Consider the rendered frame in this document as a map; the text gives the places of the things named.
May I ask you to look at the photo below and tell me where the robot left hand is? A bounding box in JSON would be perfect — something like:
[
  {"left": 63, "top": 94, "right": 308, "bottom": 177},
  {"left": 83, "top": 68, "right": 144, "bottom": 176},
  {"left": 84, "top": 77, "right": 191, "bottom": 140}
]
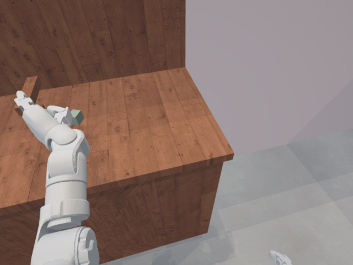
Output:
[{"left": 14, "top": 91, "right": 73, "bottom": 145}]

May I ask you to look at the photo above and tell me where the tap lever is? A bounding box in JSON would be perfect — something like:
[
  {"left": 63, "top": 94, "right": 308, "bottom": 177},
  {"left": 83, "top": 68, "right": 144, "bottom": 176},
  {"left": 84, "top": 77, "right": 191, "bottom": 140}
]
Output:
[{"left": 45, "top": 109, "right": 84, "bottom": 125}]

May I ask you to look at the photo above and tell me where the counter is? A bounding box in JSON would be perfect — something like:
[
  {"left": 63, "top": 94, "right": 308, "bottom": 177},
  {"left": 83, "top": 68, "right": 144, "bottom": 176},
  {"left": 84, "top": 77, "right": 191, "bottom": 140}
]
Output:
[{"left": 0, "top": 0, "right": 234, "bottom": 265}]

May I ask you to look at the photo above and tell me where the left robot forearm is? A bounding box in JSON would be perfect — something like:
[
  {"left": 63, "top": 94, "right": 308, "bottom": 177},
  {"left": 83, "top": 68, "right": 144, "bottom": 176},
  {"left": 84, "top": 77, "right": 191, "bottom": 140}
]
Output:
[{"left": 31, "top": 124, "right": 90, "bottom": 265}]

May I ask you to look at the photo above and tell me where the robot right hand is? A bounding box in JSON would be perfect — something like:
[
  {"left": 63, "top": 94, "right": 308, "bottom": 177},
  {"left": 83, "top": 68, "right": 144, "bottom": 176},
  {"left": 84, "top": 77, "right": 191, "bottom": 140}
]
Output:
[{"left": 269, "top": 250, "right": 292, "bottom": 265}]

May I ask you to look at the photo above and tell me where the left robot upper arm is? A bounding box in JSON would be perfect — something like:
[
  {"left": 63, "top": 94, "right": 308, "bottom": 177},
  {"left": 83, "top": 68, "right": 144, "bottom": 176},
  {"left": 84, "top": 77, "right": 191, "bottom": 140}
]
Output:
[{"left": 32, "top": 226, "right": 100, "bottom": 265}]

